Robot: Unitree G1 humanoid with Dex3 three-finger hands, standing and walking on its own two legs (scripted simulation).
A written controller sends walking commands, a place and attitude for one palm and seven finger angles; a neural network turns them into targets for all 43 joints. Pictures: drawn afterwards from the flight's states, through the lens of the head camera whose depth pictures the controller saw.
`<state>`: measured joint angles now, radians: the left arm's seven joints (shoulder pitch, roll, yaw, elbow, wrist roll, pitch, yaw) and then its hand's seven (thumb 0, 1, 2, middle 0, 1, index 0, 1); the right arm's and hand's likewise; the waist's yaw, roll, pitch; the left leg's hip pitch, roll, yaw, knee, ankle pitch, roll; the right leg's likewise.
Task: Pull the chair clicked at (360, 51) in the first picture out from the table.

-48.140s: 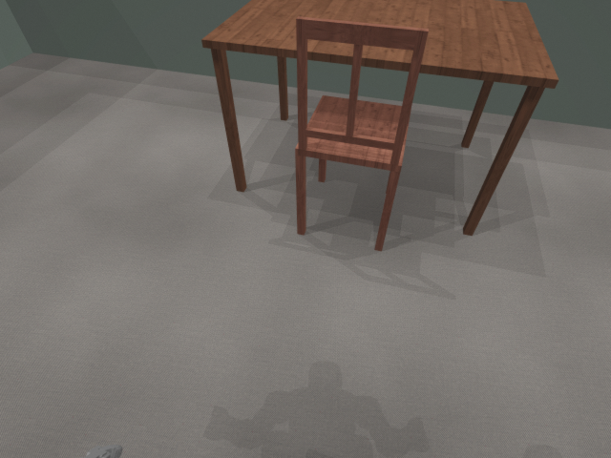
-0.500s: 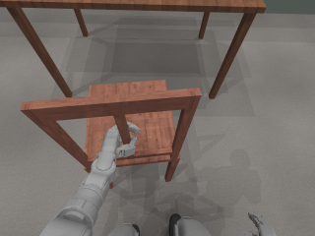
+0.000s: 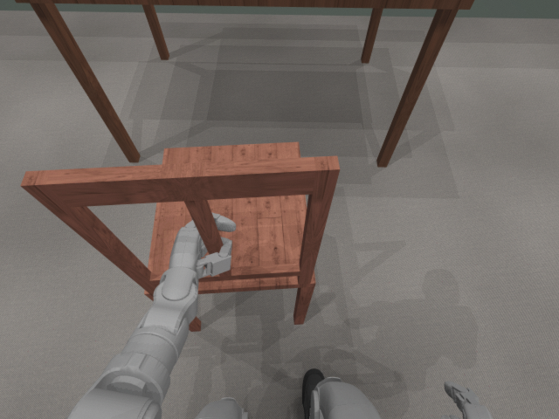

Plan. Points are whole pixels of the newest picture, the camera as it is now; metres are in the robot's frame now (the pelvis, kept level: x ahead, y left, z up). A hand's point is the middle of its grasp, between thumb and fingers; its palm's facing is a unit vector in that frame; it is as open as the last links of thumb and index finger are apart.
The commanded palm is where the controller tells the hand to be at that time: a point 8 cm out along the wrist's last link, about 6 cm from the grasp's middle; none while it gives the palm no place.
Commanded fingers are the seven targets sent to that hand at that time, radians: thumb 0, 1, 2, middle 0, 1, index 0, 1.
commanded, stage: step backward, pulling the chair out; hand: left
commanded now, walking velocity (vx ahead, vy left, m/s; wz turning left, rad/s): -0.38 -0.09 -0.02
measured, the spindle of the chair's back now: (213, 241) +0.38 +0.10 -0.06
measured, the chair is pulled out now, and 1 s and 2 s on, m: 0.50 0.59 0.60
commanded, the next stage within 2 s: none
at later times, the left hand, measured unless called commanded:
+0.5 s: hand (215, 300) +0.28 +0.09 -0.06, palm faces -0.10 -0.98 -0.15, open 5.5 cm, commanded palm +0.28 +0.15 -0.06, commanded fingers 0.00 0.90 0.90 -0.50 -1.45 -0.50 -1.45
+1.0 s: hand (215, 309) +0.27 +0.09 -0.06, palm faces -0.06 -0.99 -0.14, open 5.5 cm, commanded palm +0.27 +0.15 -0.06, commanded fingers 0.00 0.90 0.90 -0.50 -1.45 -0.50 -1.45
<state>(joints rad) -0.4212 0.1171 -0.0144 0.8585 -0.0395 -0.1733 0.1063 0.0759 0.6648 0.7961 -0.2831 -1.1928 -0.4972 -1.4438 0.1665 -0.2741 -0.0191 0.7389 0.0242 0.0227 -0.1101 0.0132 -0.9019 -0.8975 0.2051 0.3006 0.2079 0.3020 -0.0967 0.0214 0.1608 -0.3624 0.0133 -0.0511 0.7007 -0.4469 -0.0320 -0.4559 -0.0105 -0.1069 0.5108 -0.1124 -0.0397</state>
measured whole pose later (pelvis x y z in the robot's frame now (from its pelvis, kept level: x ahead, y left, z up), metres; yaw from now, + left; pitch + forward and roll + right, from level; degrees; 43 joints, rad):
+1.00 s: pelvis -0.07 -0.01 +0.00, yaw +0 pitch +1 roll +0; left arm -0.44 0.13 -0.02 0.97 -0.04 -0.20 0.07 0.08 0.67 0.79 -0.28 -1.23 -0.50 -1.44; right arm 0.25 -0.24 -0.02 0.72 0.02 0.01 -0.10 0.01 -0.90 -0.90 0.20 0.30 0.21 0.30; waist -0.04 0.01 0.15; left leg -0.27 0.04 0.01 0.62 -0.36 -0.03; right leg -0.41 0.00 -0.05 0.54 -0.14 -0.02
